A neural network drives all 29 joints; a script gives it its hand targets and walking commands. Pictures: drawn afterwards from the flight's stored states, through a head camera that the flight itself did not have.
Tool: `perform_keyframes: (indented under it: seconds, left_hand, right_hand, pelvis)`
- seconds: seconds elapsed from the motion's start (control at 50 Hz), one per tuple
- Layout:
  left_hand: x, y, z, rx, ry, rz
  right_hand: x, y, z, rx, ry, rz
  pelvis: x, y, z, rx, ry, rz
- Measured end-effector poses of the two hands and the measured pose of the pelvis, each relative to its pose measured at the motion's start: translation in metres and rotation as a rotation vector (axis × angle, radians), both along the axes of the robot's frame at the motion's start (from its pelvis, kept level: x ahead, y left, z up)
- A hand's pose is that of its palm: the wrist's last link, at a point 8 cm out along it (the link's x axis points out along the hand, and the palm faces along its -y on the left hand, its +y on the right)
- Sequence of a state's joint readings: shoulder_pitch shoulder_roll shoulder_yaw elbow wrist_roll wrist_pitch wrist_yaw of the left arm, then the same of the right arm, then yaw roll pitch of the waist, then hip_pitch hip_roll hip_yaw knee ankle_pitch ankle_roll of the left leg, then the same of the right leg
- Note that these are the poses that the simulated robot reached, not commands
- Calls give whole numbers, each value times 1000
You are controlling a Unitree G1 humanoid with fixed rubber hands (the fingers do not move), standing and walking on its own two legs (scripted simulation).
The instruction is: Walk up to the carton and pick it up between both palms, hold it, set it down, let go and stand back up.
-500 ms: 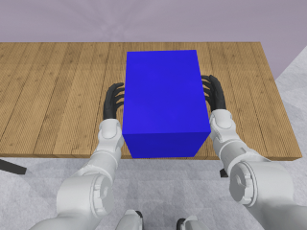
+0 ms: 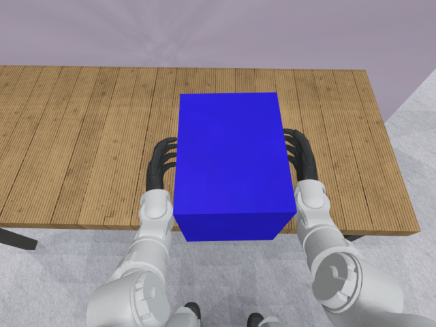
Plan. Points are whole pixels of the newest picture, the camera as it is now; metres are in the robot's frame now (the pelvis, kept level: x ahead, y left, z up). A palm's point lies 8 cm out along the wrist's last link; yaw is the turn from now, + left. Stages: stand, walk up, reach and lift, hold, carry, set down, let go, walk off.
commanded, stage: reach and lift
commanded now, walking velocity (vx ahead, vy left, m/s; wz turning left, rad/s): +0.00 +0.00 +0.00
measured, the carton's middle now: (229, 171) +0.42 +0.01 -0.06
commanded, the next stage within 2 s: none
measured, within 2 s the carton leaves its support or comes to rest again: leaves its support in 1.50 s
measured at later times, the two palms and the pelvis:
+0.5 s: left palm (158, 181) +0.38 +0.15 -0.02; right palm (305, 171) +0.40 -0.13 -0.01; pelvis +0.01 -0.01 +0.01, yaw +1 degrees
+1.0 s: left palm (158, 182) +0.38 +0.15 -0.03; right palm (305, 172) +0.40 -0.13 -0.01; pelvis +0.01 +0.00 +0.01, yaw +0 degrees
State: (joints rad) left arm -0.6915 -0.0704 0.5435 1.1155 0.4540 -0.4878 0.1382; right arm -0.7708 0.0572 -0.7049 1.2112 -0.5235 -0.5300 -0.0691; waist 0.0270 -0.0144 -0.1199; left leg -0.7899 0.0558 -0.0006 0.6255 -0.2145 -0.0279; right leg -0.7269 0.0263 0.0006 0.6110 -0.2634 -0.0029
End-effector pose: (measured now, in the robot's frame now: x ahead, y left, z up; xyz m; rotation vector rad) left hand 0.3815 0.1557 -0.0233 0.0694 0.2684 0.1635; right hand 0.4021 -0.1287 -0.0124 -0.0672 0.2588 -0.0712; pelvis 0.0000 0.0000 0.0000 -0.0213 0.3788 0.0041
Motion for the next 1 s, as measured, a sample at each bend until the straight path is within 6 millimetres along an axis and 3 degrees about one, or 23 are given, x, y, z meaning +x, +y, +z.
perform_keyframes:
  seconds: [0.56,1.0]
  left_hand:
    - [-1,-1,-2,-27,-5,13]
    - [-1,-1,-3,-44,-8,17]
  right_hand:
    - [0,-1,-1,1,-4,2]
    - [0,-1,0,-8,-9,1]
  pelvis:
    - [13,-5,7,1,3,16]
    - [11,-3,9,-3,24,8]
